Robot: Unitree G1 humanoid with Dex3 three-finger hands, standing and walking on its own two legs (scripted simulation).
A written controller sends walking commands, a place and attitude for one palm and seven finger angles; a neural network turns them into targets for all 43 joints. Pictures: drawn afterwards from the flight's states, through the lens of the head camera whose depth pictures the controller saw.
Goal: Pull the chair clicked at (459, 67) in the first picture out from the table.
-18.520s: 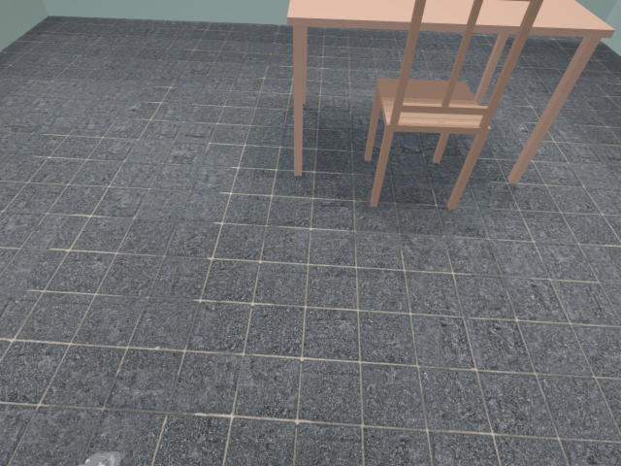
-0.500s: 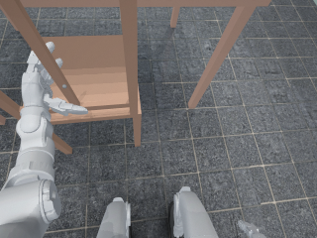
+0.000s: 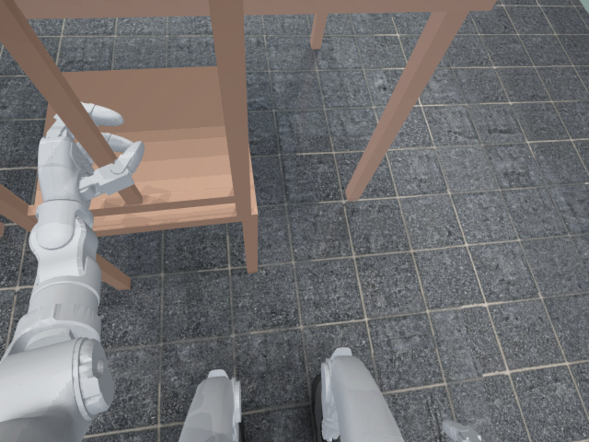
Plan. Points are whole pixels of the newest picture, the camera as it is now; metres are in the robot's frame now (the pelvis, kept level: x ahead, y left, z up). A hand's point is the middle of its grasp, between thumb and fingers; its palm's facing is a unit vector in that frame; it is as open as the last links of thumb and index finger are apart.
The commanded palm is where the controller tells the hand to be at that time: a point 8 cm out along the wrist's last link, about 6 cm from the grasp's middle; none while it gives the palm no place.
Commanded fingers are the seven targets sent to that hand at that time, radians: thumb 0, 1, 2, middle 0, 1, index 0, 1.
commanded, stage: hook a spindle and tug to test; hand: left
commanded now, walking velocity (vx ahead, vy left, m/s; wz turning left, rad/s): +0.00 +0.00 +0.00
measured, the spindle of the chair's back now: (88, 135) +0.49 +0.23 +0.05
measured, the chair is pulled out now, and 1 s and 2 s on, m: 0.00 0.02 0.15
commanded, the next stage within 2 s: step backward, pulling the chair out in 0.70 s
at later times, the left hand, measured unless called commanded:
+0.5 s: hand (118, 169) +0.46 +0.20 +0.02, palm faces +0.10 -1.00 -0.02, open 5.2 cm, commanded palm +0.41 +0.25 +0.02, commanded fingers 0.00 0.90 0.90 -0.50 -1.45 -0.50 -1.45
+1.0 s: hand (116, 175) +0.44 +0.20 +0.03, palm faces +0.20 -0.97 -0.12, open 5.2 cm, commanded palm +0.42 +0.24 +0.03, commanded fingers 0.00 0.90 0.90 -0.50 -1.45 -0.50 -1.45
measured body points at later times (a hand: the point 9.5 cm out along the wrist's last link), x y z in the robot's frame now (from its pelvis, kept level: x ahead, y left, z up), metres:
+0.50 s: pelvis +0.01 +0.01 +0.01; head +0.17 +0.03 +0.43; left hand +0.45 +0.26 +0.02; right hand +0.09 -0.25 -0.11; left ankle -0.01 +0.11 -0.62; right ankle +0.06 -0.15 -0.62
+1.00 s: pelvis +0.04 +0.01 +0.08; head +0.18 +0.02 +0.50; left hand +0.43 +0.25 +0.04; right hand +0.13 -0.23 -0.05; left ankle -0.01 +0.11 -0.62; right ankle +0.06 -0.15 -0.62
